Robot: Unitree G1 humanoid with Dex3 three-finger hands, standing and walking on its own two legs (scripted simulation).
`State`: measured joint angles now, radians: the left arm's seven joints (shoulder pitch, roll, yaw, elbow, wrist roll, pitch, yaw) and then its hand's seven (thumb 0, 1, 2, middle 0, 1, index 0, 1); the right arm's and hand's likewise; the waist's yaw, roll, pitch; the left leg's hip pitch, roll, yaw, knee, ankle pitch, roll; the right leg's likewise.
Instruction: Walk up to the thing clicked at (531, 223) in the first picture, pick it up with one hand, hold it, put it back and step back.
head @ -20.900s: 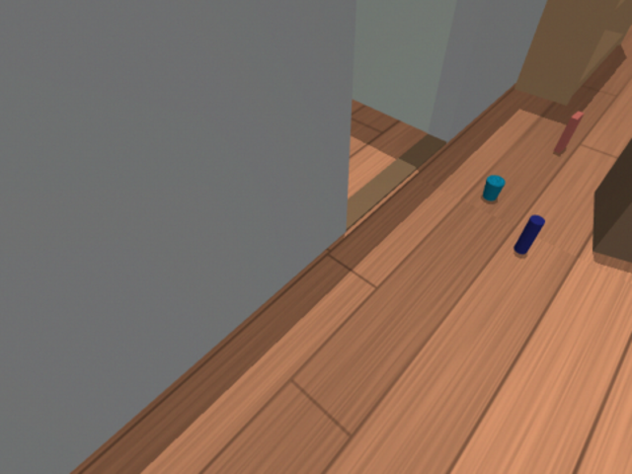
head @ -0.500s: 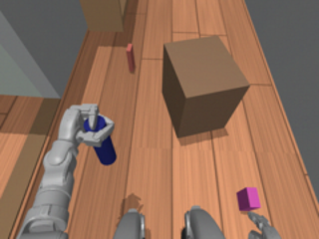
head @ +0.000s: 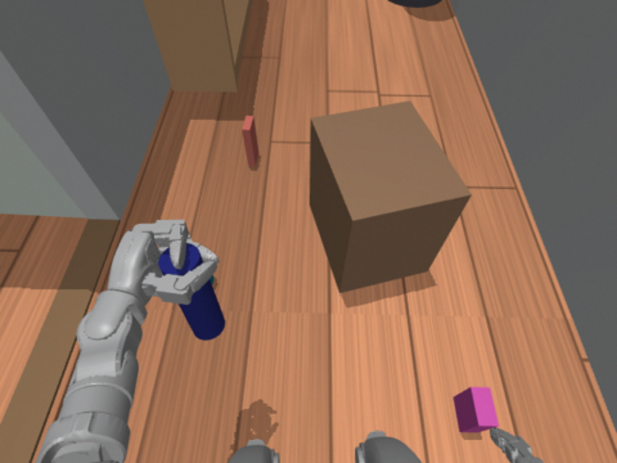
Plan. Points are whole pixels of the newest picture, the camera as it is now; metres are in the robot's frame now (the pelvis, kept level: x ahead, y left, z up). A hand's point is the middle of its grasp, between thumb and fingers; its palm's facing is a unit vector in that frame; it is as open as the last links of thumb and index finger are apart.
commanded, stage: lift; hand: left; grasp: from the side
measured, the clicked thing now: (195, 295) +0.36 +0.17 -0.05
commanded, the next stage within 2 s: hold in 0.12 s
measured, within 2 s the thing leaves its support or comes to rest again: neither
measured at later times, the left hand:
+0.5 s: hand (184, 259) +0.36 +0.16 +0.06, palm faces -0.17 -0.99 -0.01, open 4.6 cm
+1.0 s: hand (185, 268) +0.34 +0.15 +0.07, palm faces -0.15 -0.99 -0.02, open 4.7 cm
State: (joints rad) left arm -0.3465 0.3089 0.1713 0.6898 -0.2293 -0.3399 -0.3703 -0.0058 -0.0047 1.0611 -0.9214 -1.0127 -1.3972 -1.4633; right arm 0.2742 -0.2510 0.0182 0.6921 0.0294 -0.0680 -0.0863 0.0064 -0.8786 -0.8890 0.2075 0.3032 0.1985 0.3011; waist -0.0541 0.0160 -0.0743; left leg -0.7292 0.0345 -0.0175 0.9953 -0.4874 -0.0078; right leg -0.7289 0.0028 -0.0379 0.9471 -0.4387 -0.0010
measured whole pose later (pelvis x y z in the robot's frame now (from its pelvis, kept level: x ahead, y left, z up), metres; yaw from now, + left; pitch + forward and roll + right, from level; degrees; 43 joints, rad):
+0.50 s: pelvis +0.01 +0.00 +0.02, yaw +0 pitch +9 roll -1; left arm -0.30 0.28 0.16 0.63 -0.22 -0.33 -0.35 -0.01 0.00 1.05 -0.91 -1.02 -1.41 -1.47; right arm 0.27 -0.24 0.02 0.69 0.03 -0.06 -0.10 0.01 -0.88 -0.89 0.21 0.30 0.20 0.30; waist -0.04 0.02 -0.05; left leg -0.59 0.03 -0.01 0.89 -0.45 -0.01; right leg -0.60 0.00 -0.03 0.85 -0.41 0.00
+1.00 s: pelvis +0.00 +0.00 +0.02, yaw +0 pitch +6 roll -1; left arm -0.22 0.26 0.13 0.56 -0.21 -0.32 -0.31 -0.01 0.00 1.05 -0.91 -1.03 -1.39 -1.48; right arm 0.25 -0.24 0.01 0.68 0.03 -0.05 -0.10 0.01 -0.88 -0.89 0.21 0.30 0.20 0.30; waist -0.03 0.02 -0.02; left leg -0.51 0.03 0.00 0.83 -0.43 -0.01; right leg -0.52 0.00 -0.03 0.79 -0.39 0.00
